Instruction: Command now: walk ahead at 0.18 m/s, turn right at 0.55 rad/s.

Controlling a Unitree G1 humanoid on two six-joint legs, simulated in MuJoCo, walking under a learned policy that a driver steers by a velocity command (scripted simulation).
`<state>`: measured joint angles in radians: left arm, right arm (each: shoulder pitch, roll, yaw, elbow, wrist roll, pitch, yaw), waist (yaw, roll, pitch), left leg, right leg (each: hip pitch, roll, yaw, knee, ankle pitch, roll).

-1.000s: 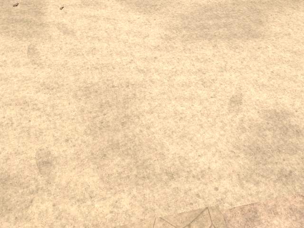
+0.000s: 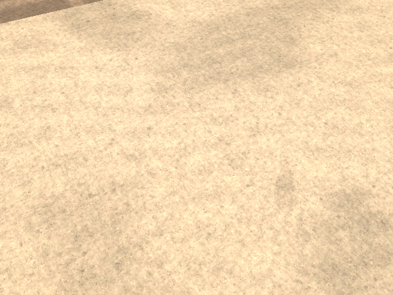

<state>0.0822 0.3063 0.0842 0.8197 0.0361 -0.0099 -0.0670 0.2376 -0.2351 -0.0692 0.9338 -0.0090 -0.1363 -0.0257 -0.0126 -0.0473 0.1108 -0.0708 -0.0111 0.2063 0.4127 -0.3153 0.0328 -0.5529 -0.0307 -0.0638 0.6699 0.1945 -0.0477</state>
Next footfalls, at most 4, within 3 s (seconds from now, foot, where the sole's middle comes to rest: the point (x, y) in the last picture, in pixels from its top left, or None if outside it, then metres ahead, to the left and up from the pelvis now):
0.10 right None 0.21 -0.06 -0.85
0.50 left None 0.20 0.14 -0.85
1.58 right None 0.34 -0.09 -0.85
2.08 left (196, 230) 0.70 0.01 -0.85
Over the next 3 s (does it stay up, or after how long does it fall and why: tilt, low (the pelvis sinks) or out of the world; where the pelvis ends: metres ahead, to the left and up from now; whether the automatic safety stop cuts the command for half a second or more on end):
stays up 1.02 -0.14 -0.07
